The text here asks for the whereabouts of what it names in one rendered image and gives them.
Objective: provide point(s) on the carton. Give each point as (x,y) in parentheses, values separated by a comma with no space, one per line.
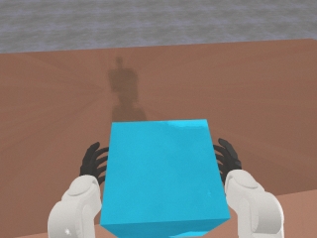
(162,181)

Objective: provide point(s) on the robot right hand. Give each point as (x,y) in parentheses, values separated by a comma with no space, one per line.
(229,159)

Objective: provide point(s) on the left robot forearm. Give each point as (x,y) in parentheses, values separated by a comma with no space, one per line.
(73,216)

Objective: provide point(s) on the robot left hand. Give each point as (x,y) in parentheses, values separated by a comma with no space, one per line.
(90,164)

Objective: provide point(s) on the right robot forearm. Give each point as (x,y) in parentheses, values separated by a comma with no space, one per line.
(260,214)

